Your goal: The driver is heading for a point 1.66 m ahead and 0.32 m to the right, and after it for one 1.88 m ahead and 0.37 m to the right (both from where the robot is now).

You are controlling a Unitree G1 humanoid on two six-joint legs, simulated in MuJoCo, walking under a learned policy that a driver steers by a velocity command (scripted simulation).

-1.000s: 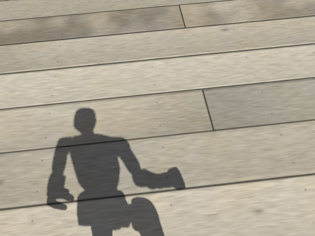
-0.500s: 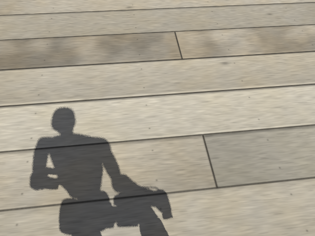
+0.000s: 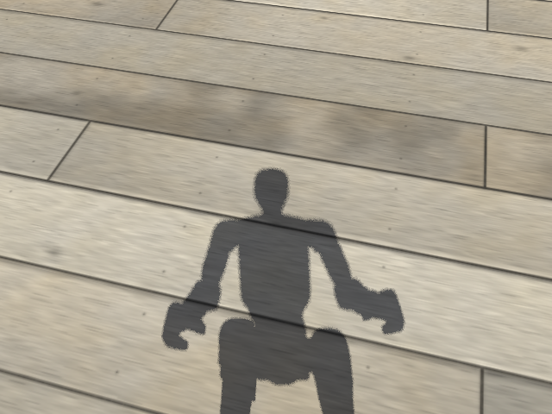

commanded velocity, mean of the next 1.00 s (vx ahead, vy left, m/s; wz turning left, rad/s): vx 0.08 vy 0.00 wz -0.30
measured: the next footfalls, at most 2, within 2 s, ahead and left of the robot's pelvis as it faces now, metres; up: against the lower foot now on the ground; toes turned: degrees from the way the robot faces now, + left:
left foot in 0.20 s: +0.25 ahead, +0.14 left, +0.00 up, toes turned +2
right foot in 0.58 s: +0.17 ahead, -0.11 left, +0.00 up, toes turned -15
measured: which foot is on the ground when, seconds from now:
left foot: up 0.00-0.18, down 0.20-0.58, up 0.60-1.00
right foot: down 0.00-0.22, up 0.24-0.56, down 0.58-1.00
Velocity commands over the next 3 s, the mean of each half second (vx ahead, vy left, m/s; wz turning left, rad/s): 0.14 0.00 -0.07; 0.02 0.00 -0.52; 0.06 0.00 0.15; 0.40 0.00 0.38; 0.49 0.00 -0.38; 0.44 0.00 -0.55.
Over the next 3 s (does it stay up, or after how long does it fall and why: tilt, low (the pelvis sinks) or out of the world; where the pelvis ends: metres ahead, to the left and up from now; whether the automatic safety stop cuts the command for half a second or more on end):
stays up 0.99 0.01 0.00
